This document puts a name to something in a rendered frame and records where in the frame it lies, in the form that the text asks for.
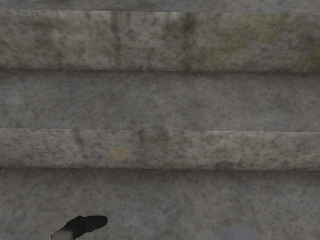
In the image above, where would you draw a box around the robot right thigh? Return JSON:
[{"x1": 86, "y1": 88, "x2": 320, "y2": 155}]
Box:
[{"x1": 219, "y1": 224, "x2": 262, "y2": 240}]

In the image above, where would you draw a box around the left robot hand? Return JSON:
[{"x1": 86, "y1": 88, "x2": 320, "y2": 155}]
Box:
[{"x1": 51, "y1": 215, "x2": 108, "y2": 240}]

